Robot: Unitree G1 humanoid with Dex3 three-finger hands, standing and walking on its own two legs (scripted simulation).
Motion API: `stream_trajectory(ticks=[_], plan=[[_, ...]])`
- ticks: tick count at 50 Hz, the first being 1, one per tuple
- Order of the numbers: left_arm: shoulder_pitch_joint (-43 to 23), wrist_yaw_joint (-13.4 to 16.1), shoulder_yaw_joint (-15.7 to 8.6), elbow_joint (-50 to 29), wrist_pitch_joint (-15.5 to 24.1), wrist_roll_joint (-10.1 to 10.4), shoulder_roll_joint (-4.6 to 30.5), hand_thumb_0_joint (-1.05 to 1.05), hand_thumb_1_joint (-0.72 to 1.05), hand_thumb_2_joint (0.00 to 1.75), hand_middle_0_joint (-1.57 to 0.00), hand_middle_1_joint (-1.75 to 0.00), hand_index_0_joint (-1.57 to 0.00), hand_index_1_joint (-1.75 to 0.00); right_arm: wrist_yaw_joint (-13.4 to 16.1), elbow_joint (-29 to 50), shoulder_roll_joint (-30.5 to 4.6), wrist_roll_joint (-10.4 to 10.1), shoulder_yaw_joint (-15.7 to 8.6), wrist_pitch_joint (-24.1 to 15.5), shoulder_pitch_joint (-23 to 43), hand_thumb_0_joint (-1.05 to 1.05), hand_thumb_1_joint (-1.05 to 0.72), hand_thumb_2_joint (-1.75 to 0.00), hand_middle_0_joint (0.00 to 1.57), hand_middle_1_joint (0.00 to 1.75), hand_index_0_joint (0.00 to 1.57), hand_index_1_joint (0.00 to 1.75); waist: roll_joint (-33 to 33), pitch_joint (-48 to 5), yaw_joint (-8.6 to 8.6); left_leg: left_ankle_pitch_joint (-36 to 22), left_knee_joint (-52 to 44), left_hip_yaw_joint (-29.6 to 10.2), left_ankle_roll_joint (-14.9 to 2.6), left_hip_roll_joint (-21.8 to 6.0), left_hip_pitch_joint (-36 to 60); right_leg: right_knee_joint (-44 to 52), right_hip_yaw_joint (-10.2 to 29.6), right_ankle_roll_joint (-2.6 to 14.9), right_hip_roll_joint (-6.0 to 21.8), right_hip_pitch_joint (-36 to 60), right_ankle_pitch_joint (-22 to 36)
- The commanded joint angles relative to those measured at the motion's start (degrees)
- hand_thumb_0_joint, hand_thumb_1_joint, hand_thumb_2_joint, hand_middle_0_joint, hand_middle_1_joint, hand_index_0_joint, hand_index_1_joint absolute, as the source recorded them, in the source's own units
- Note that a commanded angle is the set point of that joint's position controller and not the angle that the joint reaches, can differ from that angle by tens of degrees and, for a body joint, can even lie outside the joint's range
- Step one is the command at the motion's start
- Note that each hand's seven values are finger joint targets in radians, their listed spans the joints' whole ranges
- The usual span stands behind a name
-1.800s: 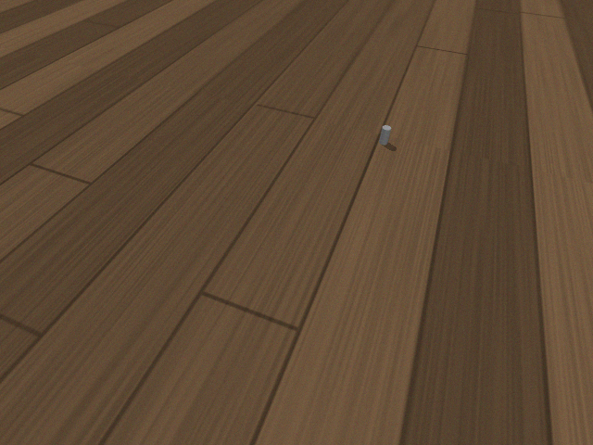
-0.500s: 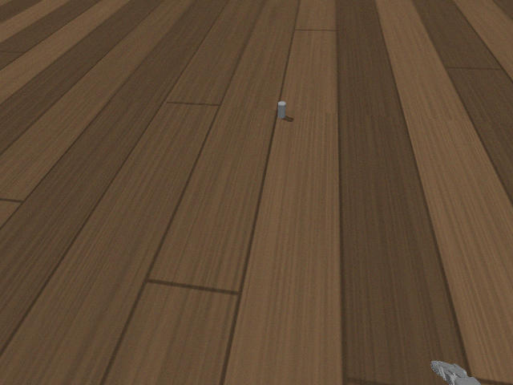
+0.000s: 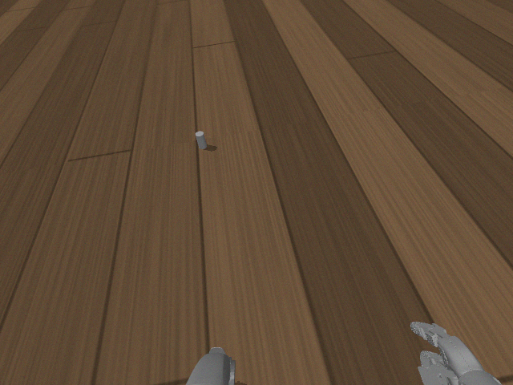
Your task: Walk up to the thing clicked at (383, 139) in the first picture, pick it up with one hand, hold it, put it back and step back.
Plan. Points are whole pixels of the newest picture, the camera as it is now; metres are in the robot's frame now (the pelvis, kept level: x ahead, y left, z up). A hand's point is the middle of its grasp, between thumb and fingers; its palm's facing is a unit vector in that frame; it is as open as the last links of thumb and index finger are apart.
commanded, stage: walk up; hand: left
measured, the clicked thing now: (201, 140) +1.55 +0.48 -0.72
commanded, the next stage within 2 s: none
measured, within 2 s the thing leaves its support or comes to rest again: neither
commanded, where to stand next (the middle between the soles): +1.20 +0.79 m, yaw -72 degrees
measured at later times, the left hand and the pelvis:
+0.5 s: hand (105, 218) +0.51 +0.42 -0.12, palm faces -0.37 -0.78 -0.50, open 7.4 cm; pelvis +0.30 +0.17 +0.00, yaw -18 degrees
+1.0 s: hand (99, 156) +0.80 +0.58 -0.17, palm faces -0.46 -0.65 -0.61, open 7.4 cm; pelvis +0.58 +0.32 -0.05, yaw -33 degrees
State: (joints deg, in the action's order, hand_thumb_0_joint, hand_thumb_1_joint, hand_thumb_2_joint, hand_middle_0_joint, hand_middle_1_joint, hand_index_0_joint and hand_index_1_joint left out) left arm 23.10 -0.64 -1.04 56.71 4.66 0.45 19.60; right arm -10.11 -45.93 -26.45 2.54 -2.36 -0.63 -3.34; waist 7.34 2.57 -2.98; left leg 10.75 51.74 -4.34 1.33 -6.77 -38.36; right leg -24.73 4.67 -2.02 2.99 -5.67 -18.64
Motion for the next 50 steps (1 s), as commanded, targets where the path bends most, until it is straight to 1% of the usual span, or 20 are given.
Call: stream_trajectory(ticks=[1, 3, 6, 7, 8, 9, 14, 21, 25, 28, 29, 30, 32, 36, 39, 44, 47, 48, 49, 50], plan=[[-6.32, 2.45, -6.92, -7.85, 3.73, 0.06, 23.49, 0.0, 0.9, 0.9, -0.2, -0.3, -0.2, -0.3, 0.26, 6.79, -9.89, 0.47, -4.36, -0.65, 6.27, 0.0, -0.9, -0.9, 0.2, 0.3, 0.2, 0.3, -11.11, 0.78, 3.36, -7.29, -8.27, 2.16, 1.2, 0.31, 10.27, 12.54, 5.1, 10.61, 5.88, -13.56, 0.61], [-8.01, 2.82, -7.03, -8.19, 3.33, -0.47, 24.03, 0.0, 0.9, 0.9, -0.2, -0.3, -0.2, -0.3, 0.36, 7.0, -9.12, 0.29, -4.9, -0.86, 3.59, 0.0, -0.9, -0.9, 0.2, 0.3, 0.2, 0.3, -12.69, -1.81, 5.67, -6.93, -12.15, 3.22, 0.38, 1.04, 18.09, 8.74, 4.1, 10.25, 6.63, -12.86, 9.07], [-13.35, 3.54, -6.31, -10.8, 2.21, -1.52, 21.9, 0.0, 0.9, 0.9, -0.2, -0.3, -0.2, -0.3, 1.81, 0.35, -13.31, 0.1, -8.56, -0.73, -21.65, 0.0, -0.9, -0.9, 0.2, 0.3, 0.2, 0.3, -5.75, -12.31, 17.93, 0.27, -15.74, 0.28, -3.44, 1.36, 46.19, -22.01, 2.97, 7.27, 6.08, -21.58, 17.4], [-9.2, 3.78, -4.41, -10.34, 2.06, -1.88, 15.95, 0.0, 0.9, 0.9, -0.2, -0.3, -0.2, -0.3, 3.35, -0.81, -17.1, 0.41, -10.03, -0.98, -29.23, 0.0, -0.9, -0.9, 0.2, 0.3, 0.2, 0.3, 8.34, -14.22, 20.71, 13.26, -20.91, -7.81, -1.59, -2.59, 53.9, -38.86, -0.24, 4.84, -1.03, -32.0, -5.66], [-5.05, 3.96, -2.52, -10.45, 1.5, -1.34, 12.03, 0.0, 0.9, 0.9, -0.2, -0.3, -0.2, -0.3, 4.59, 0.82, -20.05, -0.02, -10.47, -1.34, -25.91, 0.0, -0.9, -0.9, 0.2, 0.3, 0.2, 0.3, 18.9, -11.79, 17.46, 30.43, -31.17, -24.71, 0.77, -12.19, 51.25, -52.6, 0.07, 5.48, -5.87, -39.61, -18.41], [3.2, 4.58, -2.76, -9.36, 1.24, -0.01, 13.66, 0.0, 0.9, 0.9, -0.2, -0.3, -0.2, -0.3, 5.4, 3.87, -22.55, -2.02, -10.53, -1.78, -12.06, 0.0, -0.9, -0.9, 0.2, 0.3, 0.2, 0.3, 19.25, -10.2, 7.52, 38.63, -46.32, -41.14, -0.68, -16.04, 43.39, -58.66, 2.3, 7.95, -5.74, -39.95, -12.89], [0.12, 2.66, -6.32, -3.55, -1.35, 1.79, 21.85, 0.0, 0.9, 0.9, -0.2, -0.3, -0.2, -0.3, 5.41, 6.53, -10.99, -0.38, -7.94, -1.92, -2.78, 0.0, -0.9, -0.9, 0.2, 0.3, 0.2, 0.3, 6.44, -4.51, 4.84, 18.79, -38.95, -5.08, 0.41, -5.12, 26.83, -42.61, -1.42, 4.07, 3.14, -28.85, 6.06], [-11.48, 1.54, -4.74, -8.64, -2.2, 0.97, 17.35, 0.0, 0.9, 0.9, -0.2, -0.3, -0.2, -0.3, 5.15, 7.04, -9.2, -0.24, -7.5, -1.3, -11.18, 0.0, -0.9, -0.9, 0.2, 0.3, 0.2, 0.3, -1.05, 1.16, 9.15, 5.74, -40.88, 3.85, -3.28, -5.82, 34.66, -25.87, -7.45, 2.41, 1.57, -33.47, 7.3], [-14.85, 1.72, -4.52, -9.87, -2.28, 1.15, 16.92, 0.0, 0.9, 0.9, -0.2, -0.3, -0.2, -0.3, 5.14, 9.57, -8.43, 1.03, -7.55, -0.35, -11.63, 0.0, -0.9, -0.9, 0.2, 0.3, 0.2, 0.3, -5.16, 3.15, 9.81, -9.09, -37.95, 10.66, 0.35, -3.37, 32.45, -14.9, -14.19, 3.01, 1.08, -26.22, 11.09], [8.61, 3.22, -6.83, -4.84, -2.53, 1.35, 19.32, 0.0, 0.9, 0.9, -0.2, -0.3, -0.2, -0.3, 6.15, 13.94, -10.07, 0.68, -8.78, -0.32, -3.34, 0.0, -0.9, -0.9, 0.2, 0.3, 0.2, 0.3, -4.01, -6.19, -3.64, -46.97, -11.93, 16.67, 7.96, 0.79, 18.97, -7.14, -19.89, 5.19, -3.6, 7.79, 10.6], [19.08, 4.57, -8.61, -1.73, -2.64, 1.36, 21.57, 0.0, 0.9, 0.9, -0.2, -0.3, -0.2, -0.3, 6.72, 14.61, -9.14, 0.45, -8.51, -0.45, -3.27, 0.0, -0.9, -0.9, 0.2, 0.3, 0.2, 0.3, -13.1, -10.85, -8.87, -32.86, 7.57, 16.07, 8.9, 4.53, 8.44, -3.86, -14.4, 7.52, -0.57, 22.56, 16.8], [19.64, 6.27, -9.95, -1.86, -2.83, 0.62, 23.02, 0.0, 0.9, 0.9, -0.2, -0.3, -0.2, -0.3, 7.06, 14.23, -5.44, 0.88, -6.62, 0.0, -8.07, 0.0, -0.9, -0.9, 0.2, 0.3, 0.2, 0.3, -24.11, -11.28, -8.37, 21.22, 23.91, 9.73, 8.59, 9.96, -7.44, -4.29, 6.05, 14.39, 12.31, 29.82, 11.05], [0.33, 8.79, -10.16, -10.61, -2.43, 0.77, 26.84, 0.0, 0.9, 0.9, -0.2, -0.3, -0.2, -0.3, 7.15, 14.15, -13.66, 0.29, -8.66, 2.36, -14.01, 0.0, -0.9, -0.9, 0.2, 0.3, 0.2, 0.3, -13.55, -11.24, 0.37, 25.2, 45.71, -8.13, 8.13, 5.09, -13.3, 8.29, 38.84, 24.55, 31.65, 15.16, -18.76], [-10.71, 9.08, -7.0, -13.83, 0.92, 0.64, 23.37, 0.0, 0.9, 0.9, -0.2, -0.3, -0.2, -0.3, 5.28, 12.53, -13.26, 0.95, -7.65, 2.32, -10.83, 0.0, -0.9, -0.9, 0.2, 0.3, 0.2, 0.3, -1.22, -1.34, 7.74, 8.64, 22.74, -7.13, -0.09, -1.22, 1.65, 7.54, 13.04, 13.44, 14.61, -13.94, -9.5], [-12.66, 7.4, -7.52, -13.34, 2.26, -1.35, 23.64, 0.0, 0.9, 0.9, -0.2, -0.3, -0.2, -0.3, 3.02, 11.18, -10.11, 1.2, -6.69, 3.33, -14.27, 0.0, -0.9, -0.9, 0.2, 0.3, 0.2, 0.3, -9.26, 0.18, 9.13, 4.12, 9.31, 0.03, -1.48, 0.32, 9.97, 1.49, -1.27, 11.17, 6.81, -23.52, 6.31], [-6.72, 6.57, -8.31, -11.17, 1.69, -2.57, 26.63, 0.0, 0.9, 0.9, -0.2, -0.3, -0.2, -0.3, 2.49, 11.79, -7.83, 0.46, -7.06, 3.35, -10.5, 0.0, -0.9, -0.9, 0.2, 0.3, 0.2, 0.3, -19.2, -4.14, 6.62, 1.33, -3.33, 5.68, -1.55, -0.09, 17.73, -4.86, -1.18, 11.33, 7.54, -23.63, 7.01], [-10.32, 7.28, -7.41, -11.93, 0.0, -3.69, 23.49, 0.0, 0.9, 0.9, -0.2, -0.3, -0.2, -0.3, 3.38, 8.09, -11.4, 1.72, -9.47, 3.55, -21.52, 0.0, -0.9, -0.9, 0.2, 0.3, 0.2, 0.3, -9.4, -8.02, 14.72, 12.02, -8.54, 4.2, -2.77, 2.67, 36.03, -22.52, -3.03, 8.29, 3.86, -38.72, -9.92], [-8.67, 7.42, -5.65, -12.2, -0.36, -3.21, 16.77, 0.0, 0.9, 0.9, -0.2, -0.3, -0.2, -0.3, 4.16, 7.29, -15.59, 2.67, -10.35, 2.87, -25.15, 0.0, -0.9, -0.9, 0.2, 0.3, 0.2, 0.3, 10.55, -6.16, 16.88, 28.74, -26.36, -10.28, -3.99, -5.99, 33.41, -40.93, -9.37, 5.9, -5.12, -43.58, -15.03], [-8.3, 8.02, -5.15, -12.61, -0.46, -2.41, 15.25, 0.0, 0.9, 0.9, -0.2, -0.3, -0.2, -0.3, 5.16, 8.75, -20.78, 1.5, -10.63, 2.02, -18.31, 0.0, -0.9, -0.9, 0.2, 0.3, 0.2, 0.3, 17.61, -3.55, 12.71, 28.45, -37.76, -28.86, -7.07, -14.17, 30.1, -52.36, -4.83, 6.1, -7.24, -49.14, -17.15], [-5.28, 8.84, -4.9, -11.35, -0.06, -2.08, 16.75, 0.0, 0.9, 0.9, -0.2, -0.3, -0.2, -0.3, 5.96, 9.62, -23.01, 0.96, -11.17, 1.75, -12.71, 0.0, -0.9, -0.9, 0.2, 0.3, 0.2, 0.3, 18.72, -3.69, 9.45, 31.04, -40.24, -34.94, -11.42, -17.35, 28.25, -56.28, -2.44, 6.99, -2.05, -47.5, -15.32]])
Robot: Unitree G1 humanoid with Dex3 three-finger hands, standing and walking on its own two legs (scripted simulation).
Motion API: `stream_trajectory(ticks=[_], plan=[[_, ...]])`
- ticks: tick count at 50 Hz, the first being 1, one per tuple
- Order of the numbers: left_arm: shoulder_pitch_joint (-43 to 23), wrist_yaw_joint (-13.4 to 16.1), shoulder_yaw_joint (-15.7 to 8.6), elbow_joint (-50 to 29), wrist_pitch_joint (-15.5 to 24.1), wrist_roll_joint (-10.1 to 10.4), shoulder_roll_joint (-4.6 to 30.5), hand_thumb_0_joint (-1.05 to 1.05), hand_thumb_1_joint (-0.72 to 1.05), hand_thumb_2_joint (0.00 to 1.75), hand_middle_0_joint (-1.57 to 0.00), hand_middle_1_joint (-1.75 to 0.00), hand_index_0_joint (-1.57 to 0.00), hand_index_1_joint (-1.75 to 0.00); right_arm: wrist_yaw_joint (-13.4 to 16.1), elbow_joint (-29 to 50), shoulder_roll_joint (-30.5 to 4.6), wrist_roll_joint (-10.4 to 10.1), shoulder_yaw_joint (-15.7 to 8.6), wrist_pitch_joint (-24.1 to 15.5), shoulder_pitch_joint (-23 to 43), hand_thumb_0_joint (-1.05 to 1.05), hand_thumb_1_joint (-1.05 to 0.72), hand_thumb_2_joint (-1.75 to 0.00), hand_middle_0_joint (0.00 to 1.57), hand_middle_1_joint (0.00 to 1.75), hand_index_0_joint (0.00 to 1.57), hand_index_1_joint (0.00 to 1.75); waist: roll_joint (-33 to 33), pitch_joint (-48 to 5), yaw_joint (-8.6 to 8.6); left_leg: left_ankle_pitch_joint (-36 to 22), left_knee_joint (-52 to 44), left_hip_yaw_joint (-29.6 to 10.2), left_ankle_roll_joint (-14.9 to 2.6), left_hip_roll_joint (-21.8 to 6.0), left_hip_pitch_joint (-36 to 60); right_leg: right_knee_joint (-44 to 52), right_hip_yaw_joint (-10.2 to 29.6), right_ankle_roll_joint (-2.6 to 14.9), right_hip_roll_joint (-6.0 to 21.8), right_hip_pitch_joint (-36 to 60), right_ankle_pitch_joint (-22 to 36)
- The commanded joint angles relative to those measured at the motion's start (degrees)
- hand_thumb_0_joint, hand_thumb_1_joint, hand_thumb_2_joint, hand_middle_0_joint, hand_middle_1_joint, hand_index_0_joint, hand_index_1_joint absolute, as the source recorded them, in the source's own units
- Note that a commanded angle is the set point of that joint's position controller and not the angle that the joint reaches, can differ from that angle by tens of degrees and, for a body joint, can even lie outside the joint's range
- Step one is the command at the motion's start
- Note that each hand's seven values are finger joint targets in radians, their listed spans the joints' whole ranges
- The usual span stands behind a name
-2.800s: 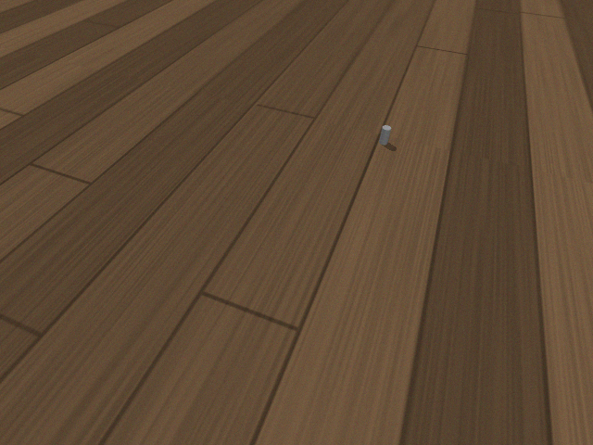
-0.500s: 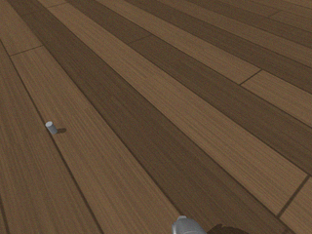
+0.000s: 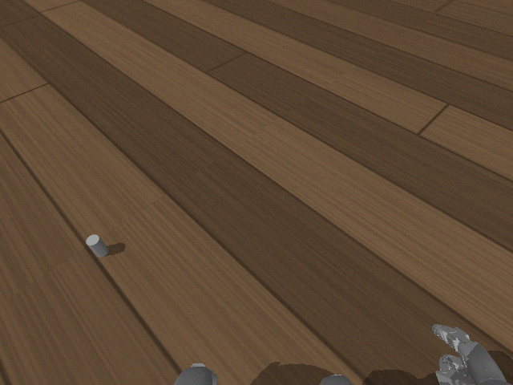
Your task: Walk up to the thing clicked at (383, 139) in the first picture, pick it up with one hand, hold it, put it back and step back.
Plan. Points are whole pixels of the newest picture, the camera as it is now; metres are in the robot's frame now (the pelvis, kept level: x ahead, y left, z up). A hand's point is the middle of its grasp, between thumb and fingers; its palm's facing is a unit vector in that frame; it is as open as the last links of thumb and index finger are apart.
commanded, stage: walk up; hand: left
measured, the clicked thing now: (97, 246) +0.73 +0.66 -0.67
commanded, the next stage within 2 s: none
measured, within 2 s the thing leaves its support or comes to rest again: neither
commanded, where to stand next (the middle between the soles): +0.27 +0.73 m, yaw -40 degrees
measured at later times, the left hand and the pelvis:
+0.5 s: hand out of the picture +0.24 +0.47 -0.08, palm faces -0.17 -0.77 -0.62, open 7.4 cm; pelvis +0.10 +0.19 +0.02, yaw -12 degrees
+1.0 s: hand out of the picture +0.37 +0.67 -0.11, palm faces -0.42 -0.75 -0.51, open 7.4 cm; pelvis +0.17 +0.45 +0.02, yaw -23 degrees
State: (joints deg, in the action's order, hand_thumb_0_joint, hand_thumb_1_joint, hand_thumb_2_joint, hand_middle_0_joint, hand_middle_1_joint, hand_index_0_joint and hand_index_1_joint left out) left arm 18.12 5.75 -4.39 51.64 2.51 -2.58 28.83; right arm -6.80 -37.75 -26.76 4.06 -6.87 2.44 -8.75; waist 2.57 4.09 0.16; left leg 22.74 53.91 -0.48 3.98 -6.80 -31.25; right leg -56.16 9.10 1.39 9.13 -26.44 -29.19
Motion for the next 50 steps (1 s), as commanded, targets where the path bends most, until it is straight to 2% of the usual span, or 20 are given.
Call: stream_trajectory(ticks=[1, 4, 9, 11, 12, 13, 14, 15, 17, 19, 23, 31, 33, 34, 35, 36, 37, 40, 47, 50], plan=[[-0.67, 2.08, -1.57, -4.87, 2.48, 1.61, 9.26, 0.0, 0.9, 0.9, -0.2, -0.3, -0.2, -0.3, 3.02, 1.71, -19.11, -0.8, -5.92, -1.51, -4.69, 0.0, -0.9, -0.9, 0.2, 0.3, 0.2, 0.3, 17.98, -3.69, 5.23, 14.75, -39.39, -32.59, -14.76, -15.67, 18.29, -23.32, -7.41, 3.19, -5.98, -25.41, -0.5], [4.35, 0.76, -3.23, 0.19, 2.08, 3.44, 11.7, 0.0, 0.9, 0.9, -0.2, -0.3, -0.2, -0.3, 3.63, 1.91, -12.21, -0.31, -3.42, -1.91, -2.43, 0.0, -0.9, -0.9, 0.2, 0.3, 0.2, 0.3, 13.95, -5.01, 3.01, -9.08, -26.8, -11.99, -14.06, -8.46, 20.99, -14.44, -8.95, 1.54, -4.63, -19.29, 5.08], [4.07, 0.62, -1.76, -0.99, 1.86, 3.37, 8.19, 0.0, 0.9, 0.9, -0.2, -0.3, -0.2, -0.3, 3.8, 2.82, -8.74, 0.91, -1.99, -1.5, -3.76, 0.0, -0.9, -0.9, 0.2, 0.3, 0.2, 0.3, 10.39, -6.29, 4.5, -36.57, -23.52, -3.34, -16.78, -8.54, 21.92, 1.89, -14.97, -0.07, -6.03, -8.58, 6.04], [7.38, 0.93, -1.99, -0.86, 1.91, 3.23, 7.7, 0.0, 0.9, 0.9, -0.2, -0.3, -0.2, -0.3, 3.88, 4.05, -8.65, 0.82, -1.87, -0.96, -1.7, 0.0, -0.9, -0.9, 0.2, 0.3, 0.2, 0.3, 8.61, -8.14, 2.86, -38.72, -19.95, -1.55, -16.16, -8.96, 20.41, 10.63, -14.52, 1.1, -6.07, -0.84, 10.71], [11.9, 1.13, -2.72, -0.04, 2.03, 3.06, 7.7, 0.0, 0.9, 0.9, -0.2, -0.3, -0.2, -0.3, 3.73, 5.2, -8.68, 0.41, -1.72, -0.44, 1.13, 0.0, -0.9, -0.9, 0.2, 0.3, 0.2, 0.3, 6.27, -9.23, -0.6, -39.07, -14.09, 1.59, -13.88, -7.04, 14.9, 17.57, -13.84, 2.23, -6.3, 8.42, 16.84], [19.01, 1.76, -3.94, 1.77, 2.02, 2.86, 9.28, 0.0, 0.9, 0.9, -0.2, -0.3, -0.2, -0.3, 3.43, 6.51, -8.28, -0.14, -1.53, -0.19, 3.51, 0.0, -0.9, -0.9, 0.2, 0.3, 0.2, 0.3, 1.08, -11.92, -4.96, -37.36, -4.24, 5.65, -10.97, -3.94, 8.41, 25.11, -14.46, 2.48, -7.06, 20.75, 25.24], [22.13, 2.56, -5.65, 1.53, 2.03, 2.22, 13.51, 0.0, 0.9, 0.9, -0.2, -0.3, -0.2, -0.3, 3.11, 7.03, -5.53, -0.86, -0.66, -0.1, 1.48, 0.0, -0.9, -0.9, 0.2, 0.3, 0.2, 0.3, -7.44, -12.24, -7.5, -19.57, 6.44, 4.12, -7.46, -0.5, -4.97, 26.57, -5.37, 3.64, -3.27, 32.25, 25.61], [20.46, 3.36, -6.77, -1.09, 1.88, 1.48, 17.56, 0.0, 0.9, 0.9, -0.2, -0.3, -0.2, -0.3, 3.23, 7.12, -4.13, -1.02, -0.11, 0.31, -3.22, 0.0, -0.9, -0.9, 0.2, 0.3, 0.2, 0.3, -15.87, -13.43, -4.67, 8.99, 15.12, 1.12, -3.92, 3.97, -17.03, 27.92, 16.88, 8.62, 10.54, 37.94, 26.67], [8.78, 3.63, -5.8, -6.73, 1.28, 2.35, 16.65, 0.0, 0.9, 0.9, -0.2, -0.3, -0.2, -0.3, 4.37, 5.08, -10.61, -0.54, -2.68, 2.27, -6.82, 0.0, -0.9, -0.9, 0.2, 0.3, 0.2, 0.3, -3.28, -9.68, -0.45, 9.88, 26.9, -7.88, -0.59, 2.16, -14.52, 34.75, 27.05, 17.48, 18.56, 22.26, 10.37], [1.61, 3.38, -5.43, -9.46, 1.87, 2.21, 14.67, 0.0, 0.9, 0.9, -0.2, -0.3, -0.2, -0.3, 4.08, 3.68, -12.59, 0.2, -3.54, 2.75, -4.05, 0.0, -0.9, -0.9, 0.2, 0.3, 0.2, 0.3, -0.53, -3.16, 1.39, 5.36, 27.9, -9.43, -2.25, -0.83, -12.24, 37.02, 22.76, 16.12, 15.42, 8.07, -1.59], [0.33, 2.01, -5.89, -10.04, 2.18, 0.66, 15.33, 0.0, 0.9, 0.9, -0.2, -0.3, -0.2, -0.3, 2.08, 1.67, -11.2, 0.4, -3.25, 2.86, -7.97, 0.0, -0.9, -0.9, 0.2, 0.3, 0.2, 0.3, -7.91, -1.95, 2.91, -0.68, 21.22, -6.46, -3.63, -0.02, -4.51, 31.2, 7.02, 10.21, 5.68, -1.37, -0.63], [2.51, 1.08, -7.21, -10.86, 2.05, -0.72, 19.34, 0.0, 0.9, 0.9, -0.2, -0.3, -0.2, -0.3, 0.95, 4.27, -10.52, 0.09, -3.92, 2.5, -3.94, 0.0, -0.9, -0.9, 0.2, 0.3, 0.2, 0.3, -15.51, -3.34, -0.18, 7.93, 3.48, 0.14, -5.26, 1.47, 0.97, 25.09, 7.84, 10.79, 3.67, -3.57, 2.31], [-2.24, 1.28, -6.14, -11.64, 1.73, -0.28, 17.55, 0.0, 0.9, 0.9, -0.2, -0.3, -0.2, -0.3, 1.58, 1.6, -11.26, 0.42, -5.0, 1.57, -13.59, 0.0, -0.9, -0.9, 0.2, 0.3, 0.2, 0.3, -10.57, -7.72, 6.05, 4.34, -8.8, 1.94, -5.94, 3.7, 14.0, 13.58, 3.36, 7.32, 1.66, -8.69, 10.29], [-2.87, 1.64, -4.54, -11.8, 1.51, 0.1, 12.36, 0.0, 0.9, 0.9, -0.2, -0.3, -0.2, -0.3, 2.39, 0.05, -12.32, 1.31, -5.64, 0.73, -19.39, 0.0, -0.9, -0.9, 0.2, 0.3, 0.2, 0.3, 0.46, -8.36, 10.38, 5.13, -20.13, -1.93, -6.11, 3.83, 20.34, -3.57, -3.26, 3.91, -5.38, -14.2, 13.18], [-1.87, 2.31, -2.38, -12.72, 1.39, 1.08, 4.81, 0.0, 0.9, 0.9, -0.2, -0.3, -0.2, -0.3, 3.34, 1.39, -18.57, 2.06, -6.35, -0.06, -17.62, 0.0, -0.9, -0.9, 0.2, 0.3, 0.2, 0.3, 21.23, -4.73, 8.76, -11.86, -26.91, -23.67, -7.73, -10.22, 21.13, -18.7, -10.24, 0.29, -17.98, -30.17, -10.51], [-4.22, 4.1, -2.37, -12.42, 1.6, 1.23, 8.01, 0.0, 0.9, 0.9, -0.2, -0.3, -0.2, -0.3, 4.2, 2.19, -22.14, 0.54, -6.68, -0.53, -12.58, 0.0, -0.9, -0.9, 0.2, 0.3, 0.2, 0.3, 24.67, -4.48, 8.1, -16.83, -31.61, -34.81, -12.85, -14.16, 17.83, -22.74, -3.0, 1.91, -14.23, -28.82, -10.76], [-3.67, 4.34, -2.04, -11.14, 1.72, 1.13, 10.71, 0.0, 0.9, 0.9, -0.2, -0.3, -0.2, -0.3, 4.63, 3.85, -21.92, -0.13, -6.4, -0.33, -7.56, 0.0, -0.9, -0.9, 0.2, 0.3, 0.2, 0.3, 21.07, -3.8, 5.72, -11.1, -33.49, -39.56, -16.99, -17.58, 12.88, -23.6, -3.79, 2.13, -10.47, -25.91, -7.91], [2.94, 2.75, -3.28, -5.65, 0.94, 4.07, 11.91, 0.0, 0.9, 0.9, -0.2, -0.3, -0.2, -0.3, 5.59, 5.66, -10.8, 0.78, -4.19, -0.31, -4.15, 0.0, -0.9, -0.9, 0.2, 0.3, 0.2, 0.3, 5.96, -2.71, 3.05, -33.42, -20.0, -12.03, -9.14, -5.58, 19.53, -19.24, -4.23, 1.15, -10.5, -21.89, 2.62], [6.3, 2.15, -2.43, -7.52, -0.03, 4.05, 8.31, 0.0, 0.9, 0.9, -0.2, -0.3, -0.2, -0.3, 5.66, 7.48, -8.07, 0.93, -3.23, 0.66, -7.74, 0.0, -0.9, -0.9, 0.2, 0.3, 0.2, 0.3, 10.87, -6.32, 3.62, -44.38, -18.09, -4.6, -8.12, -4.97, 24.07, 2.42, -10.18, 0.95, -8.76, -7.32, 8.75], [15.92, 2.49, -3.25, -6.01, 0.2, 3.63, 8.26, 0.0, 0.9, 0.9, -0.2, -0.3, -0.2, -0.3, 5.11, 10.74, -7.61, 0.94, -3.15, 1.51, -2.37, 0.0, -0.9, -0.9, 0.2, 0.3, 0.2, 0.3, 5.77, -8.1, -2.34, -44.57, -8.59, 0.56, -3.03, -1.48, 13.12, 18.73, -12.63, 3.39, -8.2, 11.71, 18.87]])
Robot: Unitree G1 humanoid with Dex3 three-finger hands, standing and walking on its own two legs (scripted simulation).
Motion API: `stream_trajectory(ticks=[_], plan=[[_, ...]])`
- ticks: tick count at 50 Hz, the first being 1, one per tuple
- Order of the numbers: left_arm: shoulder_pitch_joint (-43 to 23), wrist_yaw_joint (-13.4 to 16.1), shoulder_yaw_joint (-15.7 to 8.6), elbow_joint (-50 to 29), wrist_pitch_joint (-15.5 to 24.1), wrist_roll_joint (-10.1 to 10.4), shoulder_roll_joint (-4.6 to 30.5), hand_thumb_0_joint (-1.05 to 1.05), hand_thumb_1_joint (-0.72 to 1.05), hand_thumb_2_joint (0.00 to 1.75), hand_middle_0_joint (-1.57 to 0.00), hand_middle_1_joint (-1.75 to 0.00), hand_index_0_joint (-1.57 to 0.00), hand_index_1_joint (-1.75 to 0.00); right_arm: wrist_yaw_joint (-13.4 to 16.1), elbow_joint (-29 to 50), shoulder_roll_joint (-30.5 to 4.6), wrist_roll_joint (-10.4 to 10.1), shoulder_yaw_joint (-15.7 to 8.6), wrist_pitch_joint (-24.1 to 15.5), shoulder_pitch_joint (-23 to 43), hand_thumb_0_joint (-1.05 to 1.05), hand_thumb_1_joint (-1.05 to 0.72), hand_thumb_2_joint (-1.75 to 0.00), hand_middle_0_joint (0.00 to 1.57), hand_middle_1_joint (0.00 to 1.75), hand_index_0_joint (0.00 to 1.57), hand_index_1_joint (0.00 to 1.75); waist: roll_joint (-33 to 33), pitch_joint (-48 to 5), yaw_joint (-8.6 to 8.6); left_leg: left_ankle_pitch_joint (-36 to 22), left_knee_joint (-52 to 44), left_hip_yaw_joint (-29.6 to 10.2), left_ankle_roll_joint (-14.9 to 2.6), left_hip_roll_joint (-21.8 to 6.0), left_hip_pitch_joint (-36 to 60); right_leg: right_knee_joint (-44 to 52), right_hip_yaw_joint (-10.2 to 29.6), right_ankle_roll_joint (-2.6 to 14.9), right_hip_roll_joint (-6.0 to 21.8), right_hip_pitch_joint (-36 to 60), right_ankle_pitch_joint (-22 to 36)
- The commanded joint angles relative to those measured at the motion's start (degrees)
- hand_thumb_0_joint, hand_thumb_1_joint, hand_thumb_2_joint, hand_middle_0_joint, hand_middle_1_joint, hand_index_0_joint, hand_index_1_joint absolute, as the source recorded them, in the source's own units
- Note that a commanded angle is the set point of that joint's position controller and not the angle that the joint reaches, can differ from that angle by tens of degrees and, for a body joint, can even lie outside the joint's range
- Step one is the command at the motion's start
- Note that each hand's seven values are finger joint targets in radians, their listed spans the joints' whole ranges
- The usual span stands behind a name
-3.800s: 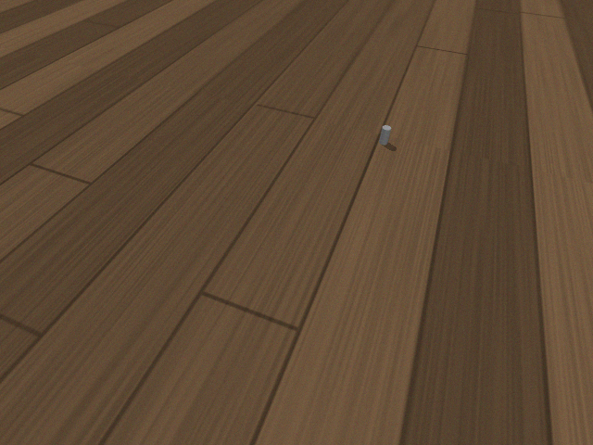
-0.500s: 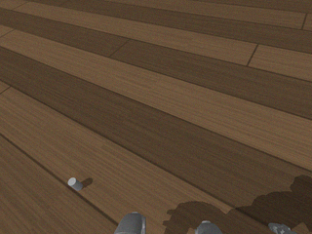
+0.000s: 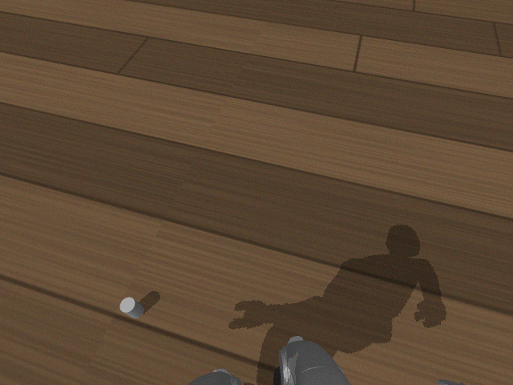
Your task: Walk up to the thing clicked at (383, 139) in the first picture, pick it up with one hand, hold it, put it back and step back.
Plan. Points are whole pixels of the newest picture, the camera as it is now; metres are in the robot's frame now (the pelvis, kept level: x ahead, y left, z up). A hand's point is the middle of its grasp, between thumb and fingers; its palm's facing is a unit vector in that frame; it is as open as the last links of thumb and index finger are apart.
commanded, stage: walk up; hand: left
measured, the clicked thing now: (132, 308) +0.43 +0.41 -0.69
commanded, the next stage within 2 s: none
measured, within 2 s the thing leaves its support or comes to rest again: neither
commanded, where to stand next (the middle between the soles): -0.02 +0.30 m, yaw -17 degrees
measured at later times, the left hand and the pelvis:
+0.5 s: hand out of the picture +0.03 +0.59 -0.15, palm faces -0.07 -0.79 -0.62, open 7.4 cm; pelvis -0.10 +0.27 -0.04, yaw -7 degrees
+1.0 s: hand out of the picture -0.01 +0.60 -0.13, palm faces -0.30 -0.87 -0.40, open 7.4 cm; pelvis -0.13 +0.35 +0.01, yaw -19 degrees
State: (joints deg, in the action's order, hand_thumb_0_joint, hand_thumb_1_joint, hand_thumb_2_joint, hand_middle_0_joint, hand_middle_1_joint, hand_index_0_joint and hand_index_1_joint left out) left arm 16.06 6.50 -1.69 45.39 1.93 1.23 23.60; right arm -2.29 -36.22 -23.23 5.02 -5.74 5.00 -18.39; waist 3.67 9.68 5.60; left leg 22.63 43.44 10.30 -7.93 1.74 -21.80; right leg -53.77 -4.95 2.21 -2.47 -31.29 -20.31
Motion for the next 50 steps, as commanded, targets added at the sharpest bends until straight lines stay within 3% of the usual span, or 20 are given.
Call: stream_trajectory(ticks=[1, 2, 3, 5, 11, 16, 18, 19, 20, 21, 22, 25, 29, 34, 39, 40, 42, 43, 47, 50], plan=[[23.3, 2.25, -6.95, 1.46, 0.8, -0.7, 14.61, 0.0, 0.9, 0.9, -0.2, -0.3, -0.2, -0.3, 0.4, 10.39, -9.94, -0.71, -3.83, -1.18, 9.54, 0.0, -0.9, -0.9, 0.2, 0.3, 0.2, 0.3, 1.59, -15.26, -11.74, -42.38, 9.48, -6.85, 12.45, -7.01, -3.76, 23.58, 1.76, 4.23, 3.89, 28.41, 17.21], [22.78, 2.66, -8.05, 0.65, 0.76, -1.32, 17.2, 0.0, 0.9, 0.9, -0.2, -0.3, -0.2, -0.3, 0.37, 10.17, -7.87, -1.58, -3.32, -1.19, 6.82, 0.0, -0.9, -0.9, 0.2, 0.3, 0.2, 0.3, -10.75, -15.47, -12.49, -6.63, 25.93, -9.55, 14.46, -3.24, -17.53, 24.06, 17.45, 9.4, 12.84, 36.86, 24.38], [15.76, 2.96, -8.17, -2.99, 0.52, -2.26, 18.24, 0.0, 0.9, 0.9, -0.2, -0.3, -0.2, -0.3, 0.45, 8.85, -9.0, -1.73, -3.39, -0.41, -0.21, 0.0, -0.9, -0.9, 0.2, 0.3, 0.2, 0.3, -10.18, -19.28, -7.53, 11.57, 37.0, -16.66, 15.28, -4.13, -22.16, 25.01, 35.17, 15.86, 27.18, 35.42, 20.08], [0.41, 3.85, -8.44, -8.22, 1.26, -1.94, 20.93, 0.0, 0.9, 0.9, -0.2, -0.3, -0.2, -0.3, 1.76, 8.66, -13.68, -0.75, -5.36, 1.06, -0.93, 0.0, -0.9, -0.9, 0.2, 0.3, 0.2, 0.3, -8.72, -11.95, -3.53, 11.69, 50.95, -23.77, 13.94, -8.05, -23.44, 32.17, 45.8, 23.06, 37.53, 16.76, 7.25], [-2.86, 1.8, -8.26, -6.31, 2.31, -3.52, 19.56, 0.0, 0.9, 0.9, -0.2, -0.3, -0.2, -0.3, -2.1, 4.86, -13.27, -1.09, -5.07, 1.3, 0.66, 0.0, -0.9, -0.9, 0.2, 0.3, 0.2, 0.3, -8.3, -6.29, -2.14, -1.2, 36.39, -16.12, 7.55, -6.64, -8.24, 25.15, 17.1, 8.65, 14.37, -2.76, -9.58], [1.57, 0.69, -9.79, -4.36, 1.15, -4.48, 23.18, 0.0, 0.9, 0.9, -0.2, -0.3, -0.2, -0.3, -1.91, 4.18, -12.07, -1.77, -4.45, 1.01, 3.02, 0.0, -0.9, -0.9, 0.2, 0.3, 0.2, 0.3, -16.15, -8.86, -6.43, 9.22, 10.73, -8.26, 7.48, -5.98, -3.21, 21.63, 15.83, 6.9, 12.34, 2.46, -4.06], [-1.01, 0.68, -9.18, -4.4, 0.57, -3.86, 21.68, 0.0, 0.9, 0.9, -0.2, -0.3, -0.2, -0.3, -1.42, 0.4, -12.54, -1.31, -5.43, 0.75, -6.79, 0.0, -0.9, -0.9, 0.2, 0.3, 0.2, 0.3, -12.32, -12.03, -1.09, 6.06, -1.83, -5.74, 7.07, -3.27, 8.82, 13.25, 11.82, 3.06, 10.29, -2.82, 0.7], [-0.83, 1.01, -7.83, -3.9, 0.2, -3.37, 16.44, 0.0, 0.9, 0.9, -0.2, -0.3, -0.2, -0.3, -0.93, -1.04, -14.15, -0.45, -6.14, 0.17, -11.21, 0.0, -0.9, -0.9, 0.2, 0.3, 0.2, 0.3, -0.52, -10.59, 1.81, 6.1, -9.7, -11.17, 5.68, -4.33, 10.49, -1.3, 7.75, 1.27, 3.86, -8.67, -1.06], [-2.43, 1.79, -6.29, -5.69, 0.36, -2.26, 10.23, 0.0, 0.9, 0.9, -0.2, -0.3, -0.2, -0.3, -0.5, 0.71, -21.54, -0.11, -7.23, -0.13, -7.97, 0.0, -0.9, -0.9, 0.2, 0.3, 0.2, 0.3, 18.92, -7.64, 1.38, -7.95, -15.3, -35.68, -0.61, -19.86, 5.2, -19.22, 3.33, -1.56, -6.79, -20.51, -17.06], [-7.69, 3.28, -6.31, -6.55, 0.97, -3.51, 13.64, 0.0, 0.9, 0.9, -0.2, -0.3, -0.2, -0.3, 0.1, 2.05, -26.54, -2.06, -7.3, -0.21, 1.49, 0.0, -0.9, -0.9, 0.2, 0.3, 0.2, 0.3, 22.23, -5.38, 1.14, -2.23, -23.81, -49.14, -9.51, -25.84, -6.2, -25.78, 8.66, -0.38, -3.02, -16.99, -18.28], [-8.63, 2.81, -6.76, -5.34, 1.33, -3.52, 15.86, 0.0, 0.9, 0.9, -0.2, -0.3, -0.2, -0.3, 0.47, 3.53, -24.71, -2.43, -6.36, -0.37, 8.31, 0.0, -0.9, -0.9, 0.2, 0.3, 0.2, 0.3, 17.38, -2.66, -1.22, 7.88, -26.07, -51.77, -13.22, -29.12, -17.16, -28.89, 8.51, 0.29, -0.13, -9.84, -13.95], [1.98, 1.2, -7.32, 1.43, 0.33, 0.35, 15.28, 0.0, 0.9, 0.9, -0.2, -0.3, -0.2, -0.3, 1.32, 4.28, -14.7, -0.82, -3.78, -0.66, 14.34, 0.0, -0.9, -0.9, 0.2, 0.3, 0.2, 0.3, 6.47, -0.68, -5.85, -0.13, -14.81, -24.98, -1.14, -13.71, -9.26, -27.85, 9.52, 0.28, -1.92, -10.61, -5.95], [1.64, -0.84, -5.96, 1.47, 0.97, -0.67, 11.63, 0.0, 0.9, 0.9, -0.2, -0.3, -0.2, -0.3, 1.21, 0.45, -14.7, -1.63, -3.59, -2.39, 5.91, 0.0, -0.9, -0.9, 0.2, 0.3, 0.2, 0.3, 12.3, -10.22, -3.04, -5.15, -11.33, -26.78, -2.32, -13.87, 12.07, -12.29, 6.4, -0.76, 0.87, -8.17, -7.9], [-1.8, -3.83, -5.53, -0.05, 0.53, -3.7, 11.77, 0.0, 0.9, 0.9, -0.2, -0.3, -0.2, -0.3, 2.81, -3.25, -15.51, -3.59, -2.96, -5.31, -1.2, 0.0, -0.9, -0.9, 0.2, 0.3, 0.2, 0.3, -1.91, -13.03, -2.27, 7.42, -17.56, -38.52, -4.47, -24.46, 16.88, 1.27, 10.52, 0.06, 2.05, -3.1, -14.35], [6.02, -5.06, -5.59, 3.62, 1.21, -3.25, 10.97, 0.0, 0.9, 0.9, -0.2, -0.3, -0.2, -0.3, 2.74, -4.77, -15.12, -3.7, -1.65, -6.62, 3.51, 0.0, -0.9, -0.9, 0.2, 0.3, 0.2, 0.3, -1.28, -11.32, -7.13, 0.34, -17.23, -24.72, 1.0, -21.01, 4.59, 20.49, 6.98, 3.34, 1.83, 16.67, -4.16], [7.17, -5.12, -6.14, 4.01, 1.56, -3.33, 11.92, 0.0, 0.9, 0.9, -0.2, -0.3, -0.2, -0.3, 2.5, -4.81, -13.44, -3.62, -1.0, -6.73, 3.97, 0.0, -0.9, -0.9, 0.2, 0.3, 0.2, 0.3, -1.45, -11.2, -8.01, 0.65, -14.66, -19.26, 3.92, -17.28, -2.8, 23.71, 10.87, 5.4, 2.14, 24.62, -4.51], [8.26, -5.58, -7.6, 3.74, 1.71, -3.29, 16.83, 0.0, 0.9, 0.9, -0.2, -0.3, -0.2, -0.3, 2.08, -4.89, -10.17, -3.13, -0.26, -6.91, 6.64, 0.0, -0.9, -0.9, 0.2, 0.3, 0.2, 0.3, -12.92, -7.06, -9.72, 4.97, 2.21, -5.03, 10.11, -4.24, -19.93, 32.1, 39.24, 13.92, 17.35, 29.1, -25.98], [4.68, -5.6, -7.36, 2.41, 1.43, -2.93, 17.99, 0.0, 0.9, 0.9, -0.2, -0.3, -0.2, -0.3, 2.42, -5.3, -12.97, -2.72, -1.15, -6.96, 8.97, 0.0, -0.9, -0.9, 0.2, 0.3, 0.2, 0.3, -12.32, -1.69, -9.59, 6.92, 7.96, -10.03, 9.21, -6.33, -17.96, 34.39, 44.28, 17.37, 21.7, 19.41, -28.5], [2.43, -5.24, -5.82, 1.88, 2.32, -2.67, 14.47, 0.0, 0.9, 0.9, -0.2, -0.3, -0.2, -0.3, 1.52, -7.68, -11.03, -3.78, -0.47, -8.39, 6.92, 0.0, -0.9, -0.9, 0.2, 0.3, 0.2, 0.3, -7.26, -1.84, -6.96, 3.29, 6.09, -9.91, 6.76, -5.26, -13.87, 32.06, 31.06, 12.63, 16.74, 20.6, -1.79], [-2.51, -6.17, -5.52, 0.39, 1.36, -2.8, 15.09, 0.0, 0.9, 0.9, -0.2, -0.3, -0.2, -0.3, 1.5, -9.85, -10.92, -4.77, -0.38, -9.33, 2.3, 0.0, -0.9, -0.9, 0.2, 0.3, 0.2, 0.3, -10.38, -3.55, -4.73, -4.24, -3.43, -7.33, 6.42, -3.61, 2.1, 28.94, 22.09, 9.63, 11.97, 10.24, -0.27]])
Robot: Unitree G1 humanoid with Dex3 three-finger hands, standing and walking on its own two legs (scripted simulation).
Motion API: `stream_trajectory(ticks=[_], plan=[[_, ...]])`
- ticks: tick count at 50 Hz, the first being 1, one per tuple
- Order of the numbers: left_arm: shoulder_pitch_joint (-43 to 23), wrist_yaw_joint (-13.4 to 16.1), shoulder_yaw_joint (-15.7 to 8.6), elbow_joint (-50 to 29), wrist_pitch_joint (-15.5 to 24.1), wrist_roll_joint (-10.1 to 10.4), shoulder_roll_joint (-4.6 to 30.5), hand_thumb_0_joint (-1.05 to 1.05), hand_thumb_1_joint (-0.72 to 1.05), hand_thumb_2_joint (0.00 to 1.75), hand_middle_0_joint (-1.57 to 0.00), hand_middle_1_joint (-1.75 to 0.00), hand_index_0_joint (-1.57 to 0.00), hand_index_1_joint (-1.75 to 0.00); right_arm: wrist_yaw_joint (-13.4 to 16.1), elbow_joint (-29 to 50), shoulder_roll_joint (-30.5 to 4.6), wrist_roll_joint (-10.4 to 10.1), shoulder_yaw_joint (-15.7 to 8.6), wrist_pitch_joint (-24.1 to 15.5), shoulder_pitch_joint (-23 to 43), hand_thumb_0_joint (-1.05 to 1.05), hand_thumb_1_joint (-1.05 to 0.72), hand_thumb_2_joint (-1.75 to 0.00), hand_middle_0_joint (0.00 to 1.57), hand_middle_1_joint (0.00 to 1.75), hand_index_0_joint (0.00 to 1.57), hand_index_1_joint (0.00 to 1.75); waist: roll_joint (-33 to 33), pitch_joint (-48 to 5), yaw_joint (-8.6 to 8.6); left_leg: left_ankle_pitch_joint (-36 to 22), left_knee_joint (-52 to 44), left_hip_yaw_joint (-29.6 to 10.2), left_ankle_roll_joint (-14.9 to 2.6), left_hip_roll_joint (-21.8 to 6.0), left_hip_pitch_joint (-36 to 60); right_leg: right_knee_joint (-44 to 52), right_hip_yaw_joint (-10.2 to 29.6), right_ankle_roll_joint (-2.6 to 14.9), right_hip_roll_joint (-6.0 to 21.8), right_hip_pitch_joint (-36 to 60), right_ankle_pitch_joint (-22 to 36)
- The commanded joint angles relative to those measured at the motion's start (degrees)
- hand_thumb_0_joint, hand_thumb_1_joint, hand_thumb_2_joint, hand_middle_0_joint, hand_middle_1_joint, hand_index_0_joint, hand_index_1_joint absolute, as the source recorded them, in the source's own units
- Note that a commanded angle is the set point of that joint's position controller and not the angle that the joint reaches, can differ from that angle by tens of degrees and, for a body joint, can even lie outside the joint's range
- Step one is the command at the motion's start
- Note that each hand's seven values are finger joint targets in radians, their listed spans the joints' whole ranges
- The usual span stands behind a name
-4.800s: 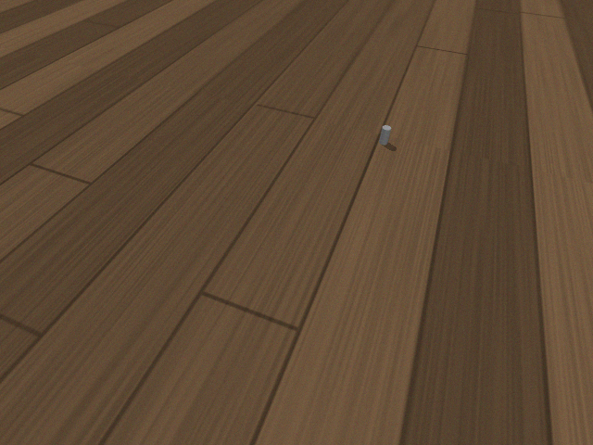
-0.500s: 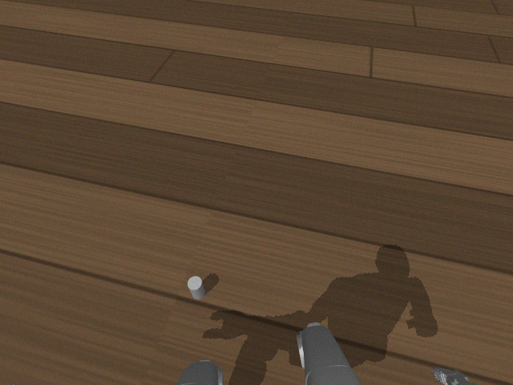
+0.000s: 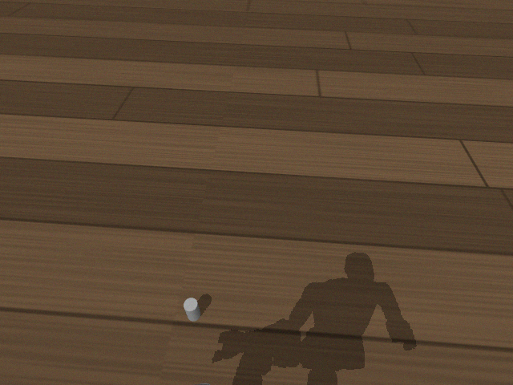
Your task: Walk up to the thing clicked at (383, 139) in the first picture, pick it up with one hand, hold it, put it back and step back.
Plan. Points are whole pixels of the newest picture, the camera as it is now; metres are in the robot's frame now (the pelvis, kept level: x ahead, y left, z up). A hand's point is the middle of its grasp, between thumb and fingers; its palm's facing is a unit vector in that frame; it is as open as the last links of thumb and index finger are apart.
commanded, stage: walk up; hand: left
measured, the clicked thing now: (192, 309) +0.51 +0.24 -0.70
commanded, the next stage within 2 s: stand in 1.68 s
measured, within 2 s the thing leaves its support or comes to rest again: neither
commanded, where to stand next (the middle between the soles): +0.12 -0.02 m, yaw +2 degrees
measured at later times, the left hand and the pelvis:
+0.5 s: hand out of the picture +0.09 +0.27 -0.15, palm faces -0.05 -0.92 -0.39, open 7.4 cm; pelvis +0.03 -0.01 +0.00, yaw -1 degrees
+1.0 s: hand (123, 376) +0.18 +0.23 -0.14, palm faces +0.02 -0.94 -0.34, open 7.4 cm; pelvis +0.04 -0.03 +0.01, yaw +1 degrees
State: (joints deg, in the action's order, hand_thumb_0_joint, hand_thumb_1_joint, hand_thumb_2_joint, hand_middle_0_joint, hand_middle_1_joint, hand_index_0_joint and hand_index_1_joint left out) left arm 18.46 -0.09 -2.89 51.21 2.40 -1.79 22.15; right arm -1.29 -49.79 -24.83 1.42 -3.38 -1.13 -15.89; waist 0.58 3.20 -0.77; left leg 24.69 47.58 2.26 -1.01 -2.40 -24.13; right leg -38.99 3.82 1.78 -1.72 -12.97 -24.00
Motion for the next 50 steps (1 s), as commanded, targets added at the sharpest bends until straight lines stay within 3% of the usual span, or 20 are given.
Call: stream_trajectory(ticks=[1, 2, 3, 4, 5, 6, 10, 14, 19, 21, 22, 23, 24, 25, 26, 27, 30, 32, 36, 50], plan=[[-7.57, 0.09, -3.85, -6.1, 0.14, 0.19, 15.63, 0.0, 0.9, 0.9, -0.2, -0.3, -0.2, -0.3, 0.73, 2.11, -9.01, -1.39, -2.98, -3.69, -3.36, 0.0, -0.9, -0.9, 0.2, 0.3, 0.2, 0.3, -7.78, 1.43, 3.45, -10.12, -14.0, 2.49, -0.39, 2.14, 11.48, 9.75, 8.25, 8.11, 8.15, -10.38, 5.53], [-8.86, -0.14, -3.17, -6.43, -0.46, 0.19, 13.46, 0.0, 0.9, 0.9, -0.2, -0.3, -0.2, -0.3, 1.37, 0.34, -9.71, -1.13, -3.54, -4.08, -7.26, 0.0, -0.9, -0.9, 0.2, 0.3, 0.2, 0.3, -5.98, -0.21, 5.62, -12.27, -16.82, 2.24, -0.11, 3.01, 18.91, 2.58, 4.89, 6.15, 5.8, -14.52, 8.02], [-8.64, -0.31, -2.13, -7.1, -0.75, 0.33, 10.24, 0.0, 0.9, 0.9, -0.2, -0.3, -0.2, -0.3, 2.28, -0.47, -12.49, -0.55, -4.53, -4.55, -11.21, 0.0, -0.9, -0.9, 0.2, 0.3, 0.2, 0.3, 0.86, -1.87, 7.59, -7.93, -22.0, -8.15, -1.71, -3.18, 25.86, -9.88, 0.93, 3.7, 2.35, -21.21, 9.88], [-5.58, -0.16, -1.47, -7.24, -1.1, 0.76, 7.2, 0.0, 0.9, 0.9, -0.2, -0.3, -0.2, -0.3, 2.97, -0.26, -17.51, 0.43, -5.51, -5.02, -13.55, 0.0, -0.9, -0.9, 0.2, 0.3, 0.2, 0.3, 9.51, -3.63, 6.24, 1.39, -31.05, -32.14, -6.28, -17.27, 26.21, -20.94, 1.56, 0.79, -3.61, -26.92, -4.29], [-2.6, 0.36, -3.06, -5.37, -2.18, 0.32, 13.42, 0.0, 0.9, 0.9, -0.2, -0.3, -0.2, -0.3, 3.06, 1.08, -19.98, -0.56, -6.16, -4.76, -8.89, 0.0, -0.9, -0.9, 0.2, 0.3, 0.2, 0.3, 4.09, -2.29, 4.19, 14.73, -34.44, -40.61, -11.4, -23.95, 19.96, -24.91, 4.38, 0.57, 0.56, -26.04, -7.63], [-2.57, 0.37, -3.41, -4.29, -2.41, 0.16, 15.52, 0.0, 0.9, 0.9, -0.2, -0.3, -0.2, -0.3, 3.2, 1.79, -20.38, -0.71, -6.13, -4.66, -5.03, 0.0, -0.9, -0.9, 0.2, 0.3, 0.2, 0.3, 3.26, 1.53, 2.86, 20.2, -35.45, -42.61, -13.89, -24.96, 14.83, -26.28, 5.51, 0.69, 2.91, -25.63, -7.06], [-0.28, -1.24, -4.3, -1.4, -3.11, 0.46, 13.76, 0.0, 0.9, 0.9, -0.2, -0.3, -0.2, -0.3, 3.8, 1.63, -15.47, -0.62, -3.99, -5.3, -1.79, 0.0, -0.9, -0.9, 0.2, 0.3, 0.2, 0.3, 3.75, 3.5, 0.28, 4.21, -32.1, -19.04, -6.26, -13.74, 7.93, -21.29, 4.91, 0.11, 4.47, -19.54, 2.18], [-0.57, -2.21, -4.0, -0.22, -4.19, 0.87, 11.6, 0.0, 0.9, 0.9, -0.2, -0.3, -0.2, -0.3, 3.49, 1.63, -14.46, -0.26, -3.08, -4.86, 1.26, 0.0, -0.9, -0.9, 0.2, 0.3, 0.2, 0.3, 9.71, 1.73, -0.34, 2.68, -31.32, -11.59, -6.74, -11.06, 4.52, -14.33, 1.09, -1.1, 4.59, -13.01, 5.1], [-4.03, -1.69, -3.91, 1.06, -3.69, 1.21, 11.19, 0.0, 0.9, 0.9, -0.2, -0.3, -0.2, -0.3, 2.56, 2.3, -14.51, -0.09, -2.64, -2.83, 3.53, 0.0, -0.9, -0.9, 0.2, 0.3, 0.2, 0.3, 10.05, -0.79, 0.52, 0.11, -25.59, -8.78, -8.07, -10.79, -0.68, -3.13, -5.1, -1.34, 3.89, -1.68, 5.09], [-3.83, -1.04, -4.03, 2.34, -3.08, 0.85, 11.43, 0.0, 0.9, 0.9, -0.2, -0.3, -0.2, -0.3, 2.37, 1.89, -13.11, -0.52, -1.8, -1.71, 3.66, 0.0, -0.9, -0.9, 0.2, 0.3, 0.2, 0.3, 6.74, -1.58, -0.31, -2.57, -19.55, -7.77, -6.19, -8.91, -4.08, 4.01, -5.43, -0.56, 2.35, 4.72, 7.11], [-3.74, -0.63, -3.94, 2.49, -2.67, 0.73, 11.26, 0.0, 0.9, 0.9, -0.2, -0.3, -0.2, -0.3, 2.36, 1.43, -10.91, -0.92, -0.85, -1.42, 3.09, 0.0, -0.9, -0.9, 0.2, 0.3, 0.2, 0.3, 4.28, -2.37, -1.06, -4.49, -15.41, -6.45, -4.38, -7.48, -3.59, 8.07, -3.82, 0.11, 2.88, 5.63, 6.78], [-5.01, -0.28, -4.18, 2.07, -2.16, 0.35, 13.34, 0.0, 0.9, 0.9, -0.2, -0.3, -0.2, -0.3, 2.41, 1.01, -8.35, -1.42, -0.01, -1.27, 1.31, 0.0, -0.9, -0.9, 0.2, 0.3, 0.2, 0.3, -2.15, -2.14, -0.55, -6.01, -10.08, -4.82, -2.01, -4.76, -4.49, 12.2, 4.46, 1.4, 7.8, 5.2, 6.64], [-6.52, 0.09, -4.1, 1.1, -1.27, 0.04, 15.4, 0.0, 0.9, 0.9, -0.2, -0.3, -0.2, -0.3, 2.52, 0.69, -6.04, -2.06, 0.77, -1.26, 0.01, 0.0, -0.9, -0.9, 0.2, 0.3, 0.2, 0.3, -8.66, -2.1, 0.64, -3.51, -3.23, -4.07, 0.53, 0.39, -4.06, 18.35, 19.36, 4.4, 16.36, 1.89, 7.41], [-11.15, 0.26, -4.06, 0.51, -1.36, 0.6, 17.87, 0.0, 0.9, 0.9, -0.2, -0.3, -0.2, -0.3, 3.22, -0.19, -7.91, -2.2, 0.03, -1.11, 1.73, 0.0, -0.9, -0.9, 0.2, 0.3, 0.2, 0.3, -11.37, -1.85, 0.72, 4.54, -2.59, -4.12, 0.45, 2.13, -0.22, 18.4, 20.18, 9.53, 19.49, -4.08, 8.94], [-14.57, 0.08, -3.75, 0.07, -1.59, 0.74, 17.33, 0.0, 0.9, 0.9, -0.2, -0.3, -0.2, -0.3, 3.3, -2.36, -9.62, -2.07, -0.61, -1.25, -0.24, 0.0, -0.9, -0.9, 0.2, 0.3, 0.2, 0.3, -11.68, -2.27, 2.28, 2.26, -3.22, -3.04, 0.57, 0.44, 6.19, 16.48, 17.99, 9.82, 19.1, -8.87, 10.38], [-15.94, 0.03, -3.13, -0.09, -1.76, 1.05, 15.32, 0.0, 0.9, 0.9, -0.2, -0.3, -0.2, -0.3, 3.16, -3.66, -9.59, -2.35, -0.5, -1.72, -1.12, 0.0, -0.9, -0.9, 0.2, 0.3, 0.2, 0.3, -10.83, -3.0, 3.66, -3.02, -9.04, -2.26, 0.42, 0.18, 9.24, 13.7, 11.3, 7.65, 15.57, -8.62, 14.85], [-15.91, 0.16, -2.47, 0.67, -1.95, 1.7, 12.36, 0.0, 0.9, 0.9, -0.2, -0.3, -0.2, -0.3, 3.03, -5.22, -10.52, -2.39, -0.54, -2.16, 0.37, 0.0, -0.9, -0.9, 0.2, 0.3, 0.2, 0.3, -9.1, -7.33, 2.53, -22.04, -13.62, -5.34, -0.89, -2.13, 11.32, 7.0, 2.13, 2.52, 9.87, -3.74, 20.73], [-13.59, 0.28, -2.54, 2.09, -2.01, 1.82, 12.79, 0.0, 0.9, 0.9, -0.2, -0.3, -0.2, -0.3, 2.84, -4.75, -11.88, -2.02, -0.37, -2.16, 4.09, 0.0, -0.9, -0.9, 0.2, 0.3, 0.2, 0.3, -6.57, -8.21, 0.42, -22.74, -13.19, -8.53, -2.45, -3.88, 9.8, 7.09, 1.64, 1.94, 8.39, -2.17, 16.07], [-17.06, 0.52, -2.46, 3.17, -1.95, 1.91, 12.59, 0.0, 0.9, 0.9, -0.2, -0.3, -0.2, -0.3, 2.69, -6.67, -9.92, -1.7, 0.43, -1.92, 5.66, 0.0, -0.9, -0.9, 0.2, 0.3, 0.2, 0.3, -4.68, -7.77, 1.28, -23.73, -13.08, -4.73, -0.6, -1.36, 10.46, 9.07, 3.15, 3.28, 11.28, -2.13, 19.46], [-20.8, -0.43, -2.13, 5.48, -2.74, 1.56, 11.06, 0.0, 0.9, 0.9, -0.2, -0.3, -0.2, -0.3, 2.2, -8.26, -10.27, -0.93, 0.81, -2.0, 12.22, 0.0, -0.9, -0.9, 0.2, 0.3, 0.2, 0.3, 1.29, -6.65, -0.01, -17.68, -21.57, -10.65, -1.34, -4.13, 5.0, 10.46, -1.59, 1.2, 7.95, 3.11, 9.48]])
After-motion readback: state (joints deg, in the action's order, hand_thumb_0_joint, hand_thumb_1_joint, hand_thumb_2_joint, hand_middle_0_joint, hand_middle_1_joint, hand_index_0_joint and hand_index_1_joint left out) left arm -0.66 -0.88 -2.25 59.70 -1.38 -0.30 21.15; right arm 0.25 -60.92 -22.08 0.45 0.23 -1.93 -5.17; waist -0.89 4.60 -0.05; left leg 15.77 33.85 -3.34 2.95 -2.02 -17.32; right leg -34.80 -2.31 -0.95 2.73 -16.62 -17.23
